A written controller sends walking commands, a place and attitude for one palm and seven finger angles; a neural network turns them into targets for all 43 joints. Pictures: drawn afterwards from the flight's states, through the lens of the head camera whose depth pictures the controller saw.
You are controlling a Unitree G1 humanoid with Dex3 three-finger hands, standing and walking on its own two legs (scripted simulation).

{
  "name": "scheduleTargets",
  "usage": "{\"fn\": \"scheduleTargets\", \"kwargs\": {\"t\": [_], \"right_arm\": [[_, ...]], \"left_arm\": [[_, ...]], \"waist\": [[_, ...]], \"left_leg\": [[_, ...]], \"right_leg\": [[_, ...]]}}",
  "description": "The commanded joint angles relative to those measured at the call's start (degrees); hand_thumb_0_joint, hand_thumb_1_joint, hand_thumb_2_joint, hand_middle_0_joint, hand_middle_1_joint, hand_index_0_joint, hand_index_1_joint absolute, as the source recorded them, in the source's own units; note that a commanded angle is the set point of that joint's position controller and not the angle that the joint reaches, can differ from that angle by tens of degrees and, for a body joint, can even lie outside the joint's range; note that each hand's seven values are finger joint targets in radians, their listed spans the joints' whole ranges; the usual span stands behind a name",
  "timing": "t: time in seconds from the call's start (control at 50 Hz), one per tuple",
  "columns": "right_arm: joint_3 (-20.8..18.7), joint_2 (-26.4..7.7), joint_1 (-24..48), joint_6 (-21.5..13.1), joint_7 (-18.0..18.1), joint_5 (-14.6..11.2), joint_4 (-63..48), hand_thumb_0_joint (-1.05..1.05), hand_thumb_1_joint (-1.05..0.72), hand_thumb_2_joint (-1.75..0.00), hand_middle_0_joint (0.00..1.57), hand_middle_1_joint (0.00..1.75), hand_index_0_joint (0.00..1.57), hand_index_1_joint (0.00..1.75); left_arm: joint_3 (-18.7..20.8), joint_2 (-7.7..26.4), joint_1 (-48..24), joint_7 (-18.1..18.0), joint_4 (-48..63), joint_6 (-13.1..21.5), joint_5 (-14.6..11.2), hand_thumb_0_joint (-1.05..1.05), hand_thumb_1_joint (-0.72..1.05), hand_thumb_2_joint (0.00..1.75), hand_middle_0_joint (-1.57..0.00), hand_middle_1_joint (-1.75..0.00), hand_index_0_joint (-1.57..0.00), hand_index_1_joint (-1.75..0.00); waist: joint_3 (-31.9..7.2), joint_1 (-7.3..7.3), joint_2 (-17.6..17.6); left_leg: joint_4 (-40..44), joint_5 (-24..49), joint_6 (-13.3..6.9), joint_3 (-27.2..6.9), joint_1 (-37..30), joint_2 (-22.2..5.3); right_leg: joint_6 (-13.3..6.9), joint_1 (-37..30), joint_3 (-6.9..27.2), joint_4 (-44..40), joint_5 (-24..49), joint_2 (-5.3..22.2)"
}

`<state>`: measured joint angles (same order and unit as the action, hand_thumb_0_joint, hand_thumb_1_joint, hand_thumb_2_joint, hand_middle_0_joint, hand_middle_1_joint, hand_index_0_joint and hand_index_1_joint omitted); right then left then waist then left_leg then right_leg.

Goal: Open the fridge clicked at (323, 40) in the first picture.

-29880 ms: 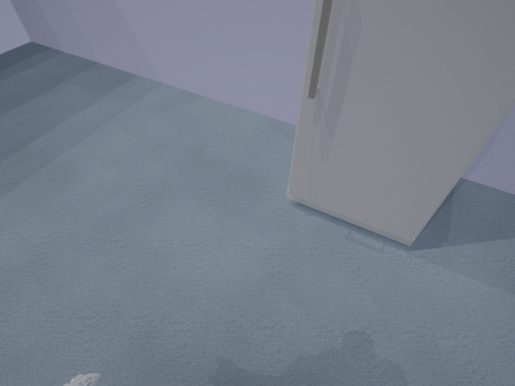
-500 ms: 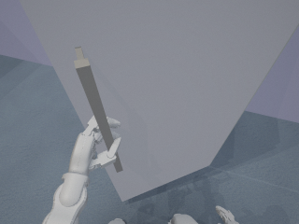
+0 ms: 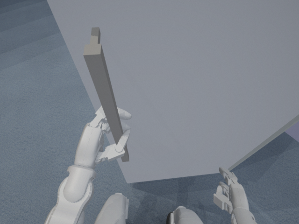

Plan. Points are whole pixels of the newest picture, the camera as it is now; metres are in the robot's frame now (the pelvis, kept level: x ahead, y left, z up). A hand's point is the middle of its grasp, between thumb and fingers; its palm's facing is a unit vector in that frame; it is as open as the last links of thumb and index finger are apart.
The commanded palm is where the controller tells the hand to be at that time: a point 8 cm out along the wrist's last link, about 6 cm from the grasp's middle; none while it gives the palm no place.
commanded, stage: walk backward, drawing the door open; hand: left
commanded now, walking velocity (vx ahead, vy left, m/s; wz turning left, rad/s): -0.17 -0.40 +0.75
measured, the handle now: (116, 119) +0.32 +0.09 +0.12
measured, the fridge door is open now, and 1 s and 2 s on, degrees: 58 68 67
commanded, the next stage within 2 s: stop walking and hold the door back in 0.28 s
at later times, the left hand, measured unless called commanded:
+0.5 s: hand (145, 204) +0.15 +0.02 +0.10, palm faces +0.31 -0.94 -0.17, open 6.2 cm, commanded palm +0.14 +0.08 +0.11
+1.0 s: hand (142, 184) +0.19 +0.03 +0.11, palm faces +0.41 -0.89 -0.21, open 5.8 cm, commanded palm +0.15 +0.07 +0.11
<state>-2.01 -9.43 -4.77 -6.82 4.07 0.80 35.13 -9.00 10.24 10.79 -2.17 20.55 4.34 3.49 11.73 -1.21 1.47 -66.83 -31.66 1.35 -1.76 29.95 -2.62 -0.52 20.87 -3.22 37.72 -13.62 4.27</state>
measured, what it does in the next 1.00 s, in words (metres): steps to the right, turning left: left foot, then right foot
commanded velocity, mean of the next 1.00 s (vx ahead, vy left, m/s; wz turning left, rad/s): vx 0.04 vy -0.06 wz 0.27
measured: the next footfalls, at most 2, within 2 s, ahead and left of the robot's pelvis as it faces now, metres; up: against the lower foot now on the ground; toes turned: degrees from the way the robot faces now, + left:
left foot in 0.12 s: -0.02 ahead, +0.09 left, +0.00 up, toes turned +14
right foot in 0.34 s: +0.12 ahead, -0.29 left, +0.00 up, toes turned +16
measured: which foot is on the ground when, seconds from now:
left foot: up 0.00-0.10, down 0.12-0.34, up 0.36-0.56, down 0.58-1.00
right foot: down 0.00-0.10, up 0.12-0.32, down 0.34-0.60, up 0.62-0.92, down 0.94-1.00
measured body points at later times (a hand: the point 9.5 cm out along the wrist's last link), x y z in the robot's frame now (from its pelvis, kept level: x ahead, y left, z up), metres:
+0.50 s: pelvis -0.07 -0.18 -0.01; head -0.03 -0.16 +0.44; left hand +0.13 +0.07 +0.11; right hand +0.19 -0.34 -0.10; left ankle -0.10 -0.09 -0.66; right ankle +0.08 -0.30 -0.72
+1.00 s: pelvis -0.11 -0.23 +0.01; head -0.09 -0.23 +0.46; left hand +0.16 +0.07 +0.13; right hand +0.11 -0.35 -0.11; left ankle -0.11 -0.13 -0.71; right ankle -0.03 -0.35 -0.72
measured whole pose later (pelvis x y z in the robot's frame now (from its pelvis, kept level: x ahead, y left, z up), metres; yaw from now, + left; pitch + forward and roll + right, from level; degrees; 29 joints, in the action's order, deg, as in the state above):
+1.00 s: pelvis -0.11 -0.23 +0.01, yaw +27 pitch -2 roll -1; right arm 3.5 -9.1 -11.3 -0.9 4.6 -0.3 41.6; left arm -4.0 9.5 -23.0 -4.7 -24.7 3.3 -1.7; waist 3.4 -0.4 -3.6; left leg -37.2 -19.0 -1.2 1.8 18.7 0.7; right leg 0.6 11.7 -1.3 27.1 -12.6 0.9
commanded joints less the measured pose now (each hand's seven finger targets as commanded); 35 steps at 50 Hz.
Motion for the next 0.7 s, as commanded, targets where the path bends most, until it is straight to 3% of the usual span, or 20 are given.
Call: {"fn": "scheduleTargets", "kwargs": {"t": [0.0, 0.06, 0.08, 0.1, 0.12, 0.16, 0.2, 0.24, 0.28, 0.32, 0.34, 0.36, 0.4, 0.44, 0.52, 0.54, 0.58, 0.6, 0.64, 0.68], "right_arm": [[-0.15, -2.89, 1.61, -2.83, 1.04, 0.07, -9.07, 0.00, -0.90, -0.90, 0.20, 0.30, 0.20, 0.30], [-0.61, -3.75, -5.00, -4.09, 1.36, 0.52, -8.98, 0.00, -0.90, -0.90, 0.20, 0.30, 0.20, 0.30], [-1.24, -6.56, -5.15, -4.41, 1.43, 0.89, -10.23, 0.00, -0.90, -0.90, 0.20, 0.30, 0.20, 0.30], [-1.57, -9.32, -4.72, -3.53, 1.28, 1.84, -10.70, 0.00, -0.90, -0.90, 0.20, 0.30, 0.20, 0.30], [-0.87, -9.19, -4.09, -3.59, 0.54, 2.17, -9.49, 0.00, -0.90, -0.90, 0.20, 0.30, 0.20, 0.30], [-0.87, -9.40, 1.18, -3.72, -0.07, 1.45, -8.34, 0.00, -0.90, -0.90, 0.20, 0.30, 0.20, 0.30], [-0.97, -9.47, 2.50, -3.76, -0.84, 0.33, -7.46, 0.00, -0.90, -0.90, 0.20, 0.30, 0.20, 0.30], [-1.05, -8.53, 1.41, -3.47, -0.96, -0.69, -7.64, 0.00, -0.90, -0.90, 0.20, 0.30, 0.20, 0.30], [-1.02, -6.00, 0.43, -2.81, -0.92, -1.89, -8.05, 0.00, -0.90, -0.90, 0.20, 0.30, 0.20, 0.30], [0.26, -1.36, 1.48, -3.76, -0.26, -1.44, -8.56, 0.00, -0.90, -0.90, 0.20, 0.30, 0.20, 0.30], [1.12, -0.38, -1.06, -3.76, -0.15, 0.13, -7.48, 0.00, -0.90, -0.90, 0.20, 0.30, 0.20, 0.30], [-0.29, -2.14, 0.07, -1.94, -0.29, -1.10, -6.92, 0.00, -0.90, -0.90, 0.20, 0.30, 0.20, 0.30], [-1.05, -5.21, 3.93, -0.94, 0.89, -1.22, -5.78, 0.00, -0.90, -0.90, 0.20, 0.30, 0.20, 0.30], [0.22, -5.11, 3.21, 0.22, 1.61, -1.00, -5.64, 0.00, -0.90, -0.90, 0.20, 0.30, 0.20, 0.30], [1.06, -6.58, 0.75, 2.18, 2.59, -0.19, -5.28, 0.00, -0.90, -0.90, 0.20, 0.30, 0.20, 0.30], [1.71, -6.53, 0.61, 2.43, 2.64, -0.13, -5.50, 0.00, -0.90, -0.90, 0.20, 0.30, 0.20, 0.30], [2.23, -8.43, 1.31, 3.09, 2.29, 0.16, -6.51, 0.00, -0.90, -0.90, 0.20, 0.30, 0.20, 0.30], [2.81, -7.17, 1.81, 3.08, 1.36, -0.16, -5.58, 0.00, -0.90, -0.90, 0.20, 0.30, 0.20, 0.30], [1.89, -8.50, -0.60, 3.54, 0.74, -1.46, -3.98, 0.00, -0.90, -0.90, 0.20, 0.30, 0.20, 0.30], [1.83, -8.93, -2.10, 4.06, 0.40, -1.79, -4.73, 0.00, -0.90, -0.90, 0.20, 0.30, 0.20, 0.30]], "left_arm": [[3.01, 1.11, -12.03, -1.47, 14.89, 7.18, -1.87, 0.00, 0.90, 0.90, -0.45, -1.40, -0.45, -1.40], [1.40, 0.82, -13.89, -0.82, 16.36, 7.60, -1.23, 0.00, 0.90, 0.90, -0.45, -1.40, -0.45, -1.40], [0.42, -0.01, -14.32, -0.56, 15.72, 8.35, -0.45, 0.00, 0.90, 0.90, -0.45, -1.40, -0.45, -1.40], [-0.87, -1.15, -12.16, -0.81, 12.18, 9.19, 1.19, 0.00, 0.90, 0.90, -0.45, -1.40, -0.45, -1.40], [1.77, 1.16, -13.50, -0.62, 13.63, 10.88, 2.06, 0.00, 0.90, 0.90, -0.45, -1.40, -0.45, -1.40], [4.01, 3.56, -15.98, -0.34, 16.36, 11.25, 1.49, 0.00, 0.90, 0.90, -0.45, -1.40, -0.45, -1.40], [2.57, 0.97, -13.77, -0.44, 13.92, 9.24, -0.11, 0.00, 0.90, 0.90, -0.45, -1.40, -0.45, -1.40], [2.57, 0.18, -11.99, -0.99, 11.82, 8.22, -1.07, 0.00, 0.90, 0.90, -0.45, -1.40, -0.45, -1.40], [3.52, 2.56, -14.05, -1.40, 13.92, 7.87, -0.52, 0.00, 0.90, 0.90, -0.45, -1.40, -0.45, -1.40], [7.97, 7.40, -14.83, -2.08, 17.39, 7.13, -1.06, 0.00, 0.90, 0.90, -0.45, -1.40, -0.45, -1.40], [13.32, 10.69, -12.66, -3.09, 18.08, 6.91, -1.09, 0.00, 0.90, 0.90, -0.45, -1.40, -0.45, -1.40], [9.11, 5.59, -8.80, -2.19, 13.70, 6.00, -1.91, 0.00, 0.90, 0.90, -0.45, -1.40, -0.45, -1.40], [11.95, 8.39, -20.56, -2.97, 8.57, 5.17, -2.78, 0.00, 0.90, 0.90, -0.45, -1.40, -0.45, -1.40], [13.37, 7.97, -24.24, -4.30, 2.96, 4.57, -3.72, 0.00, 0.90, 0.90, -0.45, -1.40, -0.45, -1.40], [9.57, 5.94, -33.90, -4.45, -4.72, 3.93, -3.77, 0.00, 0.90, 0.90, -0.45, -1.40, -0.45, -1.40], [5.07, 2.47, -38.24, -3.70, -5.51, 4.34, -3.64, 0.00, 0.90, 0.90, -0.45, -1.40, -0.45, -1.40], [4.26, 1.86, -44.21, -3.66, -8.47, 4.94, -3.50, 0.00, 0.90, 0.90, -0.45, -1.40, -0.45, -1.40], [2.52, 0.78, -53.06, -3.90, -5.85, 5.86, -3.39, 0.00, 0.90, 0.90, -0.45, -1.40, -0.45, -1.40], [8.06, 5.90, -53.87, -4.79, -16.17, 5.26, -2.48, 0.00, 0.90, 0.90, -0.45, -1.40, -0.45, -1.40], [2.81, 0.43, -52.48, -3.40, -20.92, 3.37, -3.53, 0.00, 0.90, 0.90, -0.45, -1.40, -0.45, -1.40]], "waist": [[-19.38, -0.27, 10.19], [-22.44, -2.96, 5.38], [-19.85, -3.38, -7.16], [-18.71, -2.42, -16.37], [-20.20, -2.41, -9.40], [-14.28, -1.02, -12.63], [-15.13, 0.90, -14.89], [-18.28, 1.38, -16.02], [-22.62, 1.23, -1.75], [-21.80, 1.42, 18.11], [-20.49, 0.61, 13.06], [-22.05, 0.35, 16.15], [-17.67, 1.23, 13.15], [-21.05, 1.24, 12.41], [-22.54, 0.57, 11.07], [-22.36, -0.27, 3.81], [-18.70, 1.15, -23.03], [-18.64, -1.21, -31.03], [-15.08, 0.45, -8.81], [-17.67, 1.06, -1.01]], "left_leg": [[15.18, -0.76, -0.73, 7.60, -10.35, -0.26], [42.62, 14.21, -2.50, 7.76, -28.28, -1.93], [50.48, 26.54, -6.82, -11.28, -38.27, -15.32], [51.52, 53.82, -13.36, -34.88, -44.24, -31.39], [50.43, 54.30, -16.09, -36.76, -41.08, -32.85], [49.44, 39.65, -14.21, -28.89, -27.66, -27.40], [47.22, 27.42, -7.88, -11.60, -17.06, -18.62], [45.93, 10.40, -5.07, -6.77, -7.94, -12.59], [32.47, 2.57, -2.97, -0.90, -8.79, -3.76], [-0.90, -4.60, -0.37, 4.91, -1.98, 4.06], [-7.01, -4.20, -0.44, 3.58, 0.67, 2.02], [-11.12, -3.33, -0.27, 4.03, -1.82, 0.89], [-9.12, -0.62, -0.25, 4.02, -2.48, -0.50], [3.87, -0.10, -1.16, 3.98, -8.24, 0.10], [34.17, 6.25, -3.42, 5.20, -22.17, 2.58], [46.63, 8.96, -4.23, 5.78, -27.80, 2.13], [58.71, 4.43, -12.09, -15.63, -27.69, -16.13], [59.64, -2.51, -14.07, -28.51, -24.70, -20.71], [57.08, 1.30, -15.01, -23.45, -19.51, -18.24], [54.38, 9.30, -12.87, -13.28, -22.44, -14.18]], "right_leg": [[-9.75, -10.32, 1.62, -12.78, 15.58, 11.38], [-4.99, 0.30, -0.94, -0.66, 5.69, 7.34], [-0.43, 15.88, -4.33, 12.99, -3.77, 2.54], [3.60, 26.70, -0.86, 22.64, -18.59, -0.55], [3.63, 25.08, 6.63, 27.93, -15.98, -0.02], [3.47, 20.96, 11.34, 29.30, -9.65, 2.84], [2.85, 4.54, 7.71, 14.90, -5.44, 1.87], [2.29, -14.43, 1.40, -1.05, -4.30, -2.67], [1.05, -18.30, 0.12, -14.17, -3.03, -1.58], [-7.75, -10.53, 13.47, -20.70, -1.26, 12.79], [-8.58, -9.84, 11.81, -18.40, 6.06, 14.92], [-9.93, -6.65, 13.80, -20.53, -5.35, 16.68], [-10.70, -3.46, 16.10, -21.50, -6.19, 18.16], [-8.38, -5.70, 11.13, -19.27, 0.04, 17.55], [-3.65, -0.96, 9.02, -16.62, -12.50, 13.94], [-1.26, 1.92, 6.72, -10.56, -14.00, 10.29], [3.31, 11.69, -3.41, 16.10, -16.57, -3.21], [2.14, 17.35, 1.38, 29.66, -18.10, -2.59], [1.54, 17.94, 6.33, 33.19, -8.33, -0.36], [2.20, 12.82, 2.41, 25.68, -5.76, -1.00]]}}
